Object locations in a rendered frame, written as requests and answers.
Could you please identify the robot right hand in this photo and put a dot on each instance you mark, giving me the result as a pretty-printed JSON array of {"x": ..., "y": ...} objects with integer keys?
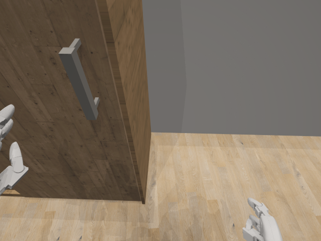
[{"x": 266, "y": 226}]

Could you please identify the robot left hand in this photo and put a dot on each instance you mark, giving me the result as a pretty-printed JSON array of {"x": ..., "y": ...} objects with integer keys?
[{"x": 12, "y": 174}]

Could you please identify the handle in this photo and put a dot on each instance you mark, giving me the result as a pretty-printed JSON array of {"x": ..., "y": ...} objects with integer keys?
[{"x": 74, "y": 70}]

